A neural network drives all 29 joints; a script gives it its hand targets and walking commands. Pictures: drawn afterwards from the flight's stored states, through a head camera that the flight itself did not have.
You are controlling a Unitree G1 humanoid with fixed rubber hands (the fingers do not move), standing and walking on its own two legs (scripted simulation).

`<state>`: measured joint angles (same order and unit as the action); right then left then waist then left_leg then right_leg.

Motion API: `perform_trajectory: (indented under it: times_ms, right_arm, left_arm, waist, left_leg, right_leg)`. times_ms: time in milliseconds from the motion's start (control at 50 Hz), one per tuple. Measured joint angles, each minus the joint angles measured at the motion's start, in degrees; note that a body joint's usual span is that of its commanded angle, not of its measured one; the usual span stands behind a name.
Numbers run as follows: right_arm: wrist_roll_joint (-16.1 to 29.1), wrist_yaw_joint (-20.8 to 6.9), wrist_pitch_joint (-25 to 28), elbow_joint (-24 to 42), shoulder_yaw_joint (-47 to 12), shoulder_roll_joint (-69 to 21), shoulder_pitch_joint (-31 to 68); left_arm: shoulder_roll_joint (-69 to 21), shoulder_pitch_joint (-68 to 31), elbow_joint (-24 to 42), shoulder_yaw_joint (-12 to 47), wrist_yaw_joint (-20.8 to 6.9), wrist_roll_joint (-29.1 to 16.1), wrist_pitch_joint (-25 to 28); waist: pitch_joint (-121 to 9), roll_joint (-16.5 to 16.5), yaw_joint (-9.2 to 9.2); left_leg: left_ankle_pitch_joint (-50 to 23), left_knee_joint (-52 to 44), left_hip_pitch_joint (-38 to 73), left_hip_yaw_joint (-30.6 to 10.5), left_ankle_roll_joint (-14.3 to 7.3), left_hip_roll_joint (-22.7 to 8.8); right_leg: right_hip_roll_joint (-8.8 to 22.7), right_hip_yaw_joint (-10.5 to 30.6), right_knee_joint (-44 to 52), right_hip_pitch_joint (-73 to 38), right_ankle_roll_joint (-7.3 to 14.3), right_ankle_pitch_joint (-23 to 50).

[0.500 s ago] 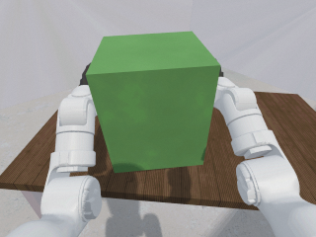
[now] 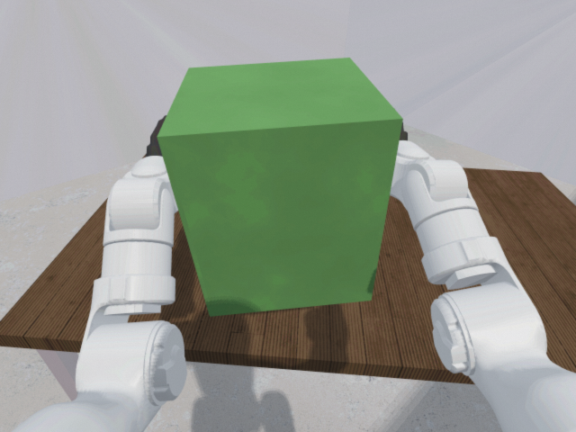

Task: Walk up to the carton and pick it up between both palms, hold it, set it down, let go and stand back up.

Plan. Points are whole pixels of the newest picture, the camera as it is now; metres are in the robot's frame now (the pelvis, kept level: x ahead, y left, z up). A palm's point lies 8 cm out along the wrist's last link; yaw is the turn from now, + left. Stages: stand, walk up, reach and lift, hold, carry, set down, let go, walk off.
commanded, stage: hold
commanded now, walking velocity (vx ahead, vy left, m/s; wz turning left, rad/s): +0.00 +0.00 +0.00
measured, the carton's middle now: (280, 185) +0.34 +0.00 +0.24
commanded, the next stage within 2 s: none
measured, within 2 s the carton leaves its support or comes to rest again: neither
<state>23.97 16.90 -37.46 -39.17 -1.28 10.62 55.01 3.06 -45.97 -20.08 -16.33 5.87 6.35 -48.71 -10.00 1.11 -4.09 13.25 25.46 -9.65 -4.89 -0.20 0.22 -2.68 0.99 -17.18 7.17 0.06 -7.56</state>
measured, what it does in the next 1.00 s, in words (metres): stands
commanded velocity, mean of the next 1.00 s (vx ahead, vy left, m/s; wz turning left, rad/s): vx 0.00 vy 0.00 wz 0.00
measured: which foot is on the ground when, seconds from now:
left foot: down 0.00-1.00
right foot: down 0.00-1.00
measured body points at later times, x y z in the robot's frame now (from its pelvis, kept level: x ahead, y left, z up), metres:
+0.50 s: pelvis +0.00 +0.00 +0.00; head -0.09 +0.01 +0.44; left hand +0.38 +0.15 +0.25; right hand +0.38 -0.15 +0.27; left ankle +0.01 +0.11 -0.75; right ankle +0.02 -0.12 -0.75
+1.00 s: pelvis -0.01 +0.00 +0.00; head -0.09 +0.01 +0.44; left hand +0.38 +0.15 +0.25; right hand +0.38 -0.15 +0.26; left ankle +0.01 +0.11 -0.75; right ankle +0.02 -0.12 -0.75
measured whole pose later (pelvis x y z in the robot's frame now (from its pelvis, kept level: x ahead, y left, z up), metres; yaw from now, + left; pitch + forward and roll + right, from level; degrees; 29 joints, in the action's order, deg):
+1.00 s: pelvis -0.01 +0.00 +0.00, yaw +0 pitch -2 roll -2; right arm 22.6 15.8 -36.0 -40.9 -0.5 10.0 55.8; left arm 3.4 -47.3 -21.7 -16.8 6.0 6.5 -47.6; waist -9.9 0.6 -4.1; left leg 11.6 24.3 -10.7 -5.5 -0.1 0.8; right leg -2.4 1.3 -17.2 8.6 0.1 -6.7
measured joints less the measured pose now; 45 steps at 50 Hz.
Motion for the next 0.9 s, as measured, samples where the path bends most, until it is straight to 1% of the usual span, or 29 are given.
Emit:
perform_trajectory:
  times_ms: [420, 580, 900]
  right_arm:
    - [-0.3, 0.1, -0.2, -0.1, 0.1, -0.1, 0.3]
    - [0.5, 0.1, 0.1, 1.0, -0.8, 0.2, -0.5]
    - [-1.2, -1.0, 1.2, -1.3, 0.7, -0.6, 0.5]
  left_arm:
    - [0.3, -0.6, -1.0, -0.3, -0.1, -0.4, 0.3]
    - [-0.3, 0.8, 1.7, -0.2, 0.0, 0.3, -0.4]
    - [0.1, -0.9, -1.1, -0.7, 0.0, 0.3, 0.8]
  waist:
    - [-0.2, 0.0, -0.05]
    - [0.4, 0.1, -0.13]
    - [0.3, -0.4, 0.04]
  left_leg:
    - [-0.3, -0.3, -0.3, -0.6, 0.1, 0.2]
    - [-0.4, -0.6, 0.8, -0.6, 0.1, 0.2]
    - [-1.5, -1.1, -0.5, -0.6, 0.1, 0.6]
  right_leg:
    - [0.0, -0.1, 0.0, 0.3, 0.1, 0.1]
    - [0.0, 0.1, 0.6, -1.0, 0.0, 0.3]
    - [0.3, 0.3, 0.0, 0.9, 0.0, 0.8]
